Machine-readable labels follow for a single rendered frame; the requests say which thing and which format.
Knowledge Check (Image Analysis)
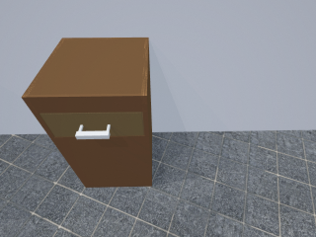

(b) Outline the cabinet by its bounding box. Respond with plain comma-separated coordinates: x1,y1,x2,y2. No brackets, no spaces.
21,38,152,188

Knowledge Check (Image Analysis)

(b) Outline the drawer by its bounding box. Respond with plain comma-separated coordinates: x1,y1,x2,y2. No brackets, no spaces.
40,112,144,137

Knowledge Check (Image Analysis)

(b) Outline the handle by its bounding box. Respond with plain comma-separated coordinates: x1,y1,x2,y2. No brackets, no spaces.
75,124,111,139

